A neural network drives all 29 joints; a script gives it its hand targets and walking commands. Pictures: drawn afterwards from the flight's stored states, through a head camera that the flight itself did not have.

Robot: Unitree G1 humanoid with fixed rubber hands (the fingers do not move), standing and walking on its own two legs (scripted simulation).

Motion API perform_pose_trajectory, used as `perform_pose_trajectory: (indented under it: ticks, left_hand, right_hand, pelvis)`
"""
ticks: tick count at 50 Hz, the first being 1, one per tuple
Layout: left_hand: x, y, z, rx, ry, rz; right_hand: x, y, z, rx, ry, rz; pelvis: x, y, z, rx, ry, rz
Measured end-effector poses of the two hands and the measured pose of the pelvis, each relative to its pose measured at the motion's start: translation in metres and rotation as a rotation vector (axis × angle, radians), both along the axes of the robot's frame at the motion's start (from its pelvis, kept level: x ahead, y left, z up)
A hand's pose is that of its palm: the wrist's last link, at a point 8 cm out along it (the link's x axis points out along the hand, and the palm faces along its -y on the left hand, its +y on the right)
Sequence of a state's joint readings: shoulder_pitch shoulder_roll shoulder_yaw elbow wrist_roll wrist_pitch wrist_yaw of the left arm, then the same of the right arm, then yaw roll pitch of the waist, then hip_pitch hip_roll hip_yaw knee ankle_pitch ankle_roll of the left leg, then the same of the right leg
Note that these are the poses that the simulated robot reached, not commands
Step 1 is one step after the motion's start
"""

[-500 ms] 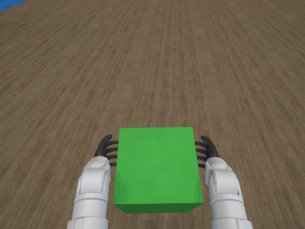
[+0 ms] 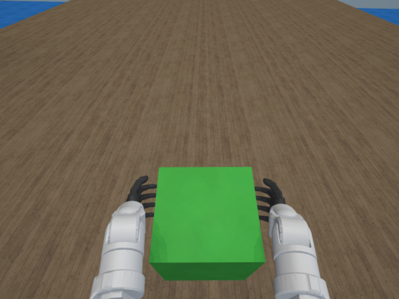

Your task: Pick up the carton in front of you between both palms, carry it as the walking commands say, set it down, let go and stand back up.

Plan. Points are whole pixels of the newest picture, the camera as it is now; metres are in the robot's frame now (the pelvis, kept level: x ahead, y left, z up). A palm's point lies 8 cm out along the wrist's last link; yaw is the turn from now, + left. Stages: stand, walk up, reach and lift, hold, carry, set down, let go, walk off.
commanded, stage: hold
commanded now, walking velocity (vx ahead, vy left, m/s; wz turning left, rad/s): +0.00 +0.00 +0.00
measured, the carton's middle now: (205, 228) +0.32 +0.00 -0.05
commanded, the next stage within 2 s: set down in 0.26 s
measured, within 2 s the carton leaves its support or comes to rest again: neither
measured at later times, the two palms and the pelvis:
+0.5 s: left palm (138, 196) +0.34 +0.15 +0.04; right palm (268, 198) +0.34 -0.14 +0.04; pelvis +0.04 +0.00 +0.00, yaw +0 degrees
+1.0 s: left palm (153, 233) +0.37 +0.14 -0.16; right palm (251, 227) +0.39 -0.15 -0.17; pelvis -0.03 -0.01 -0.09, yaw +0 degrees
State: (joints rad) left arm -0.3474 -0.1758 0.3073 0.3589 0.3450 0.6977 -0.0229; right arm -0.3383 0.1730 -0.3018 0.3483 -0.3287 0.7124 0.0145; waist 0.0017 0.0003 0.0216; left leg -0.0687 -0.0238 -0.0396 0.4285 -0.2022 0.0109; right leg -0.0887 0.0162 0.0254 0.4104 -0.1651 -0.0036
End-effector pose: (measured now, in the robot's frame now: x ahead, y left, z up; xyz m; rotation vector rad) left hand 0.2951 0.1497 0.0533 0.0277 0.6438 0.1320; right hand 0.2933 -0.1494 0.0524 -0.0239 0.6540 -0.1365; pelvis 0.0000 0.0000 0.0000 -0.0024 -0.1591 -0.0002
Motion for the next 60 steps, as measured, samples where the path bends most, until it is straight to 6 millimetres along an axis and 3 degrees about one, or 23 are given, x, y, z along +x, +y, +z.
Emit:
perform_pose_trajectory:
  ticks: [9, 21, 26, 33, 45, 60]
  left_hand:
    - [0.01, 0.007, 0.0, 0.003, 0.01, 0.022]
    - [0.034, 0.004, -0.005, 0.01, 0.025, 0.01]
    - [0.047, 0.004, -0.017, 0.001, 0.051, 0.037]
    - [0.061, 0.003, -0.065, 0.023, 0.076, 0.083]
    - [0.061, -0.003, -0.189, -0.001, 0.028, 0.155]
    - [0.092, -0.001, -0.259, -0.032, 0.021, 0.183]
  right_hand:
    - [0.015, 0.008, -0.002, -0.008, 0.011, 0.013]
    - [0.037, 0.005, -0.006, -0.024, 0.027, 0.006]
    - [0.05, 0.007, -0.019, -0.007, 0.054, 0.0]
    - [0.07, 0.01, -0.069, -0.022, 0.078, 0.017]
    - [0.085, 0.006, -0.197, -0.009, 0.034, 0.022]
    - [0.132, 0.005, -0.264, 0.001, 0.031, 0.09]
  pelvis:
    - [0.012, 0.003, 0.001, 0.001, 0.013, 0.007]
    - [0.035, 0.002, 0.004, -0.001, 0.047, 0.003]
    - [0.036, 0.001, 0.001, 0.001, 0.074, -0.002]
    - [0.024, -0.001, -0.011, 0.006, 0.211, -0.005]
    - [-0.014, -0.005, -0.06, 0.011, 0.6, 0.001]
    - [-0.038, -0.016, -0.142, 0.027, 0.809, 0.008]
